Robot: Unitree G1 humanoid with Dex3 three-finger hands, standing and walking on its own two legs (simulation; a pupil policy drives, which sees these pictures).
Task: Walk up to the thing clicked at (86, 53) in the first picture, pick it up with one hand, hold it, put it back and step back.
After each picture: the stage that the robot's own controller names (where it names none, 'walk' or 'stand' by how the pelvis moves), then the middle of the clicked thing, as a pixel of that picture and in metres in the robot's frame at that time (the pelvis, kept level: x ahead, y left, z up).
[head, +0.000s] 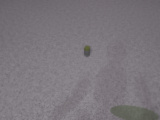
stand; (87, 51) +1.28 -0.02 -0.72
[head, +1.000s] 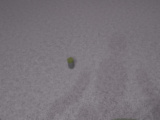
walk; (70, 63) +1.12 +0.23 -0.70
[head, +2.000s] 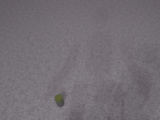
walk; (59, 100) +0.64 +0.29 -0.71
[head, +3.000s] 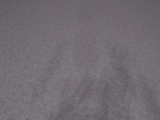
walk; out of the picture +0.39 +0.16 -0.70
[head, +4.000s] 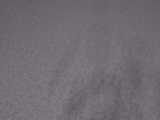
stand; out of the picture +0.36 +0.17 -0.72
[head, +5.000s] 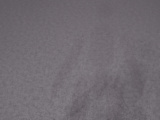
stand; out of the picture +0.36 +0.17 -0.72
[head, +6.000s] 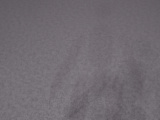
stand; out of the picture +0.35 +0.18 -0.73
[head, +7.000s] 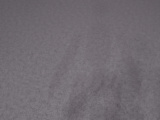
stand; out of the picture +0.34 +0.18 -0.73
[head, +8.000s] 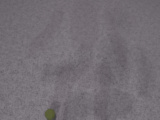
go down; (50, 115) +0.37 +0.19 -0.64
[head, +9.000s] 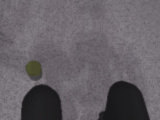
go down; (34, 71) +0.42 +0.21 -0.30
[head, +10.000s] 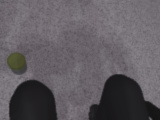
close in; (18, 64) +0.42 +0.22 -0.27
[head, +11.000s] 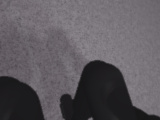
close; out of the picture +0.41 +0.25 -0.22
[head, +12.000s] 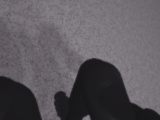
close; out of the picture +0.41 +0.26 -0.22
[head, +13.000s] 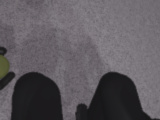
lift; out of the picture +0.34 +0.26 -0.15
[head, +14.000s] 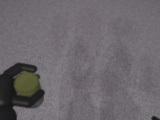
lift; (30, 91) +0.32 +0.18 +0.01
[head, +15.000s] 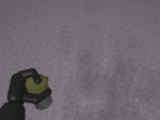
hold; (40, 92) +0.33 +0.16 +0.01
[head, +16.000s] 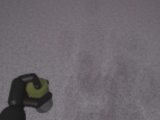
hold; (40, 96) +0.32 +0.17 +0.00
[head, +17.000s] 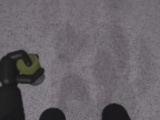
crouch; (32, 70) +0.40 +0.18 -0.07
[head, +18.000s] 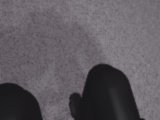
lower; out of the picture +0.43 +0.25 -0.21
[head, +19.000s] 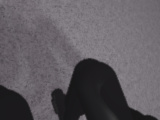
lower; out of the picture +0.43 +0.28 -0.23
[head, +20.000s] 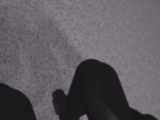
lower; out of the picture +0.43 +0.27 -0.23
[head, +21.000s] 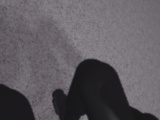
lower; out of the picture +0.44 +0.27 -0.23
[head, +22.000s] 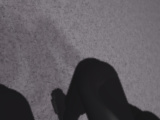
lower; out of the picture +0.44 +0.27 -0.23
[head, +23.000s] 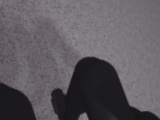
withdraw; out of the picture +0.43 +0.24 -0.23
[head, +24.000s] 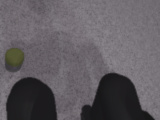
stand; (14, 60) +0.43 +0.21 -0.26
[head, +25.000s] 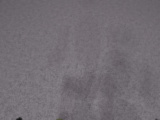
stand; out of the picture +0.37 +0.15 -0.62
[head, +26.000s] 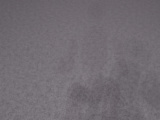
stand; out of the picture +0.38 +0.16 -0.67
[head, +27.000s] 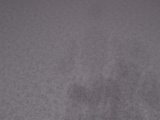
stand; out of the picture +0.38 +0.16 -0.67
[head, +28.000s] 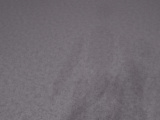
stand; out of the picture +0.38 +0.15 -0.72
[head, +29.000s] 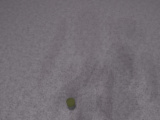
walk; (71, 104) +0.49 +0.13 -0.69
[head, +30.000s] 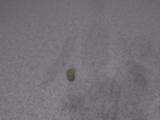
walk; (70, 75) +0.78 +0.17 -0.70
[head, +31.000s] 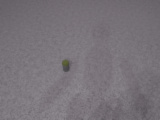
stand; (65, 65) +1.01 +0.19 -0.71
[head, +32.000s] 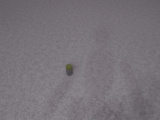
stand; (69, 69) +1.01 +0.17 -0.72
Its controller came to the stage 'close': yes
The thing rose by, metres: 0.72
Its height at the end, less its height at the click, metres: +0.00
